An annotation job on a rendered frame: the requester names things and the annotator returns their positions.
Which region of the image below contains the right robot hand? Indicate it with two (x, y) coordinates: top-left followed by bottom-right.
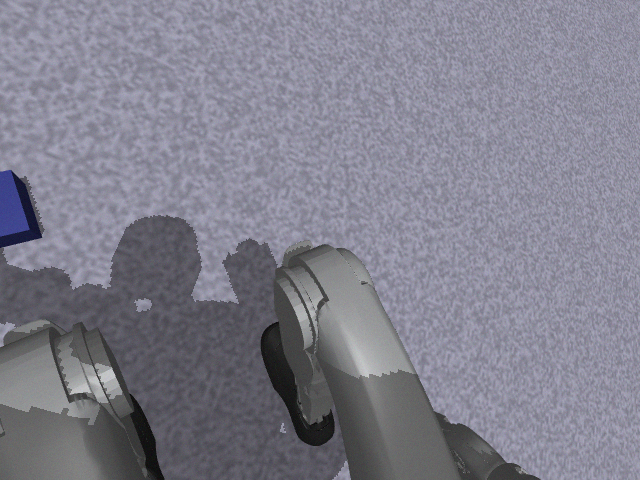
(434, 411), (507, 480)

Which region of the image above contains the left robot foot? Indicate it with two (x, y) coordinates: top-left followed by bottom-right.
(129, 393), (165, 480)

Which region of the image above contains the carton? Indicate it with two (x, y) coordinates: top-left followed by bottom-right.
(0, 170), (42, 248)

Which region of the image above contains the right robot arm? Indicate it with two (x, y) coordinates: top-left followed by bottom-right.
(487, 463), (541, 480)

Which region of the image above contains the right robot foot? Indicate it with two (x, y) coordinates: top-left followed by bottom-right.
(261, 322), (335, 446)

